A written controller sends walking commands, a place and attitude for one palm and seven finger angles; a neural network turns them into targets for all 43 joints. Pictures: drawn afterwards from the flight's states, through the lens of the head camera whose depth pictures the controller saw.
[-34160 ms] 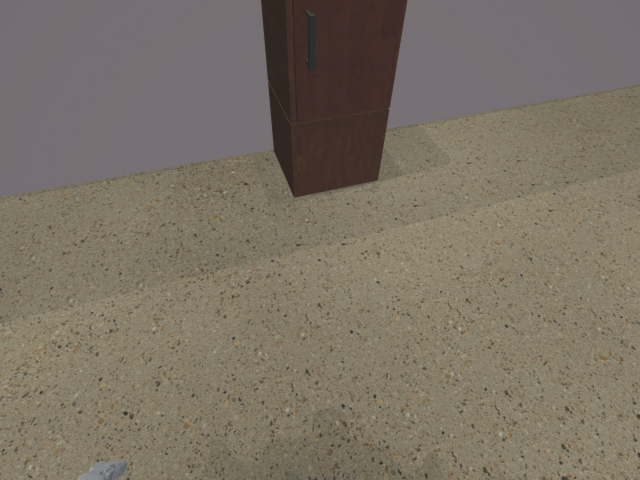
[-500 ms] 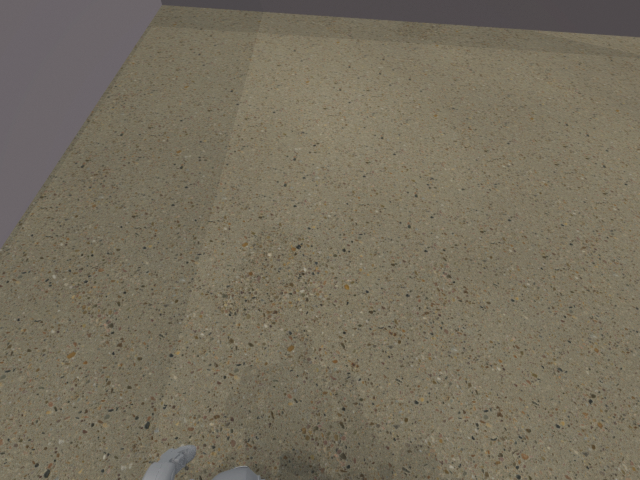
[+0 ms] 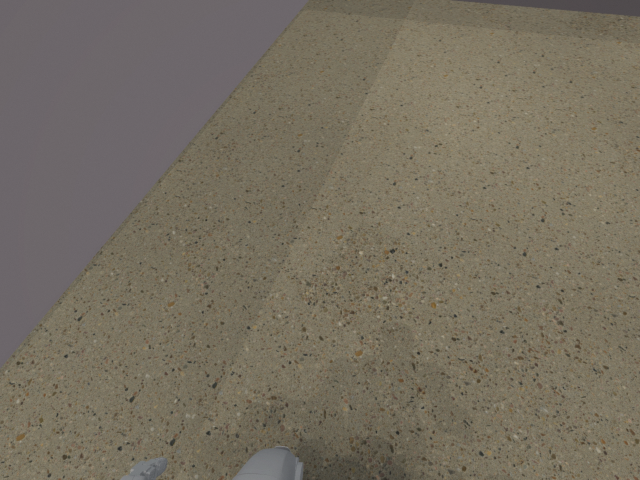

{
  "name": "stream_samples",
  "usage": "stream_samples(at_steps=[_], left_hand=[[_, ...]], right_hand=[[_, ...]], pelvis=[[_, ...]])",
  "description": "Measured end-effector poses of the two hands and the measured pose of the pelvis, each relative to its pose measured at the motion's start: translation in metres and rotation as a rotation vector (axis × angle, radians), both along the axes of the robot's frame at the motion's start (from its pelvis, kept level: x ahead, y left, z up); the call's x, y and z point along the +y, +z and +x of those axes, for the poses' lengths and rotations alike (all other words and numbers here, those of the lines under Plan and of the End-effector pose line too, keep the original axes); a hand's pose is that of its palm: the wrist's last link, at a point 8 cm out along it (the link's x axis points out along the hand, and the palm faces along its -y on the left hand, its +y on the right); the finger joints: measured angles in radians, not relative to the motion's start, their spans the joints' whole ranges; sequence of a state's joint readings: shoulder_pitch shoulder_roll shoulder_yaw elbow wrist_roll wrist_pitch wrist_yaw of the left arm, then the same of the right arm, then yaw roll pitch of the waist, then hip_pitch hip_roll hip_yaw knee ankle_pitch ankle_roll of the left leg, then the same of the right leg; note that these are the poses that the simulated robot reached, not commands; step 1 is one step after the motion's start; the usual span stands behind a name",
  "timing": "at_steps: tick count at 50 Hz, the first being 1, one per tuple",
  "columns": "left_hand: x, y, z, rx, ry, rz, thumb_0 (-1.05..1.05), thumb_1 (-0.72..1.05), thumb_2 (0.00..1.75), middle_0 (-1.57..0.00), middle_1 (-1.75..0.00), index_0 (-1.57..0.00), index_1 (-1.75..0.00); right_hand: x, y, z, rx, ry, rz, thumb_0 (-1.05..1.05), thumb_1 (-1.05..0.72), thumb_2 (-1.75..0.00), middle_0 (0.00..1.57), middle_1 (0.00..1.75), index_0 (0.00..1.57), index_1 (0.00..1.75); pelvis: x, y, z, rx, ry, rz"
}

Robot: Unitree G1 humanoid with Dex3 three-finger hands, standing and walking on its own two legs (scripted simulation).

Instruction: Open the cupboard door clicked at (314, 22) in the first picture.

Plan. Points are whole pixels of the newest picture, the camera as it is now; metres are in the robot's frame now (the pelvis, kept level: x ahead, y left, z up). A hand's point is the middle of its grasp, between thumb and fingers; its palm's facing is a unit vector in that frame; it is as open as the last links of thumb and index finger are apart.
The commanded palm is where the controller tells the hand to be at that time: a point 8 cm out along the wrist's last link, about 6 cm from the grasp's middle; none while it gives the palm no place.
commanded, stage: turn to face it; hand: left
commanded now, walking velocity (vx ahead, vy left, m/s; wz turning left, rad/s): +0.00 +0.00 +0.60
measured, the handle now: out of the picture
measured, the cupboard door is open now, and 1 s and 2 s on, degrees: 43 43 43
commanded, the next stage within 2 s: none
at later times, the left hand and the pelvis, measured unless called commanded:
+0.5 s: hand out of the picture +0.01 +0.21 -0.16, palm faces +0.37 -0.89 -0.27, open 7.4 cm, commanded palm none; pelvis +0.01 -0.02 +0.00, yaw +20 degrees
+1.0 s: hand out of the picture -0.02 +0.15 -0.17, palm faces +0.62 -0.75 -0.22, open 7.4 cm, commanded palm none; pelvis +0.04 -0.05 -0.01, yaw +39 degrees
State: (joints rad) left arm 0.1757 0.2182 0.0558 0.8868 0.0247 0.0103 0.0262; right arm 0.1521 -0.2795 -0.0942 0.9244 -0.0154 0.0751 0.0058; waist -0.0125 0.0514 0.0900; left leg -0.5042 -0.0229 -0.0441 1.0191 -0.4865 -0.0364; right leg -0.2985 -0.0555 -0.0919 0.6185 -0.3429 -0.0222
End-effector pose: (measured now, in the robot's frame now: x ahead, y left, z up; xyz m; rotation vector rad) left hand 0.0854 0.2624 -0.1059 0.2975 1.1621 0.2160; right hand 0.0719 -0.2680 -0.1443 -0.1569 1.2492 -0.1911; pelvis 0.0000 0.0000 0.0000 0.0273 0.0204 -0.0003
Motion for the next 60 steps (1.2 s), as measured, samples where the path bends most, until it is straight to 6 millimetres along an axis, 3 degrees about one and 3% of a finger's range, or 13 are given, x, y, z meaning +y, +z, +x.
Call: stream_samples(at_steps=[4,9,13,17,22,28,34,38,45,52,55,60], left_hand=[[-0.019,0.002,-0.030,0.053,0.065,-0.028,0.00,0.91,0.90,-0.20,-0.30,-0.20,-0.30],[-0.037,-0.006,-0.063,0.095,0.157,-0.081,0.00,0.91,0.90,-0.20,-0.30,-0.20,-0.30],[-0.038,-0.018,-0.090,0.118,0.247,-0.115,0.00,0.90,0.90,-0.20,-0.30,-0.20,-0.30],[-0.026,-0.039,-0.115,0.144,0.329,-0.135,0.00,0.90,0.90,-0.20,-0.30,-0.20,-0.30],[-0.012,-0.034,-0.111,0.121,0.390,-0.106,0.00,0.91,0.90,-0.20,-0.30,-0.20,-0.30],[-0.009,-0.012,-0.086,0.014,0.409,-0.057,0.00,0.91,0.90,-0.20,-0.30,-0.20,-0.30],[-0.029,-0.004,-0.073,-0.052,0.425,0.006,0.00,0.91,0.90,-0.20,-0.30,-0.20,-0.30],[-0.052,0.000,-0.084,-0.026,0.473,-0.017,0.00,0.91,0.90,-0.20,-0.30,-0.20,-0.30],[-0.083,-0.011,-0.110,0.009,0.583,-0.103,0.00,0.90,0.90,-0.20,-0.30,-0.20,-0.30],[-0.082,-0.042,-0.159,0.057,0.732,-0.149,0.00,0.90,0.90,-0.20,-0.30,-0.20,-0.30],[-0.076,-0.038,-0.167,0.074,0.779,-0.134,0.00,0.91,0.90,-0.20,-0.30,-0.20,-0.30],[-0.070,-0.020,-0.162,0.029,0.823,-0.090,0.00,0.91,0.90,-0.20,-0.30,-0.20,-0.30]], right_hand=[[-0.005,0.010,0.029,-0.013,0.061,0.012,0.00,-0.91,-0.90,0.19,0.30,0.20,0.30],[0.006,0.018,0.069,-0.034,0.166,0.022,0.00,-0.91,-0.90,0.19,0.30,0.20,0.30],[0.028,0.021,0.103,-0.070,0.267,0.018,0.00,-0.91,-0.90,0.19,0.30,0.20,0.30],[0.052,0.019,0.132,-0.145,0.354,0.002,0.00,-0.91,-0.90,0.19,0.30,0.20,0.30],[0.059,0.024,0.130,-0.127,0.415,-0.012,0.00,-0.91,-0.89,0.20,0.30,0.20,0.30],[0.042,0.017,0.121,-0.044,0.443,-0.001,0.00,-0.91,-0.89,0.20,0.30,0.20,0.30],[0.014,-0.006,0.133,0.011,0.453,0.014,0.00,-0.91,-0.89,0.20,0.30,0.20,0.30],[0.009,0.001,0.148,0.035,0.487,0.007,0.00,-0.91,-0.89,0.20,0.30,0.20,0.30],[0.035,0.017,0.178,0.026,0.604,0.004,0.00,-0.91,-0.90,0.19,0.30,0.20,0.30],[0.086,0.016,0.210,-0.075,0.753,-0.014,0.00,-0.91,-0.90,0.19,0.30,0.20,0.30],[0.095,0.022,0.213,-0.081,0.792,-0.022,0.00,-0.91,-0.89,0.20,0.30,0.20,0.30],[0.096,0.021,0.217,-0.041,0.841,-0.017,0.00,-0.91,-0.89,0.20,0.30,0.20,0.30]], pelvis=[[-0.011,0.009,0.005,-0.003,0.055,0.024],[-0.018,0.012,0.009,0.000,0.130,0.032],[-0.015,0.008,0.011,-0.001,0.191,0.023],[-0.007,-0.007,0.012,-0.004,0.252,0.002],[-0.012,-0.002,0.011,-0.015,0.311,-0.008],[-0.027,0.003,0.019,-0.010,0.372,-0.022],[-0.052,-0.007,0.032,-0.005,0.449,-0.011],[-0.058,0.003,0.037,-0.011,0.504,0.006],[-0.058,0.010,0.046,0.001,0.603,0.021],[-0.045,-0.009,0.043,-0.004,0.700,-0.007],[-0.047,-0.004,0.046,-0.004,0.731,-0.015],[-0.052,0.004,0.055,-0.003,0.782,-0.025]])
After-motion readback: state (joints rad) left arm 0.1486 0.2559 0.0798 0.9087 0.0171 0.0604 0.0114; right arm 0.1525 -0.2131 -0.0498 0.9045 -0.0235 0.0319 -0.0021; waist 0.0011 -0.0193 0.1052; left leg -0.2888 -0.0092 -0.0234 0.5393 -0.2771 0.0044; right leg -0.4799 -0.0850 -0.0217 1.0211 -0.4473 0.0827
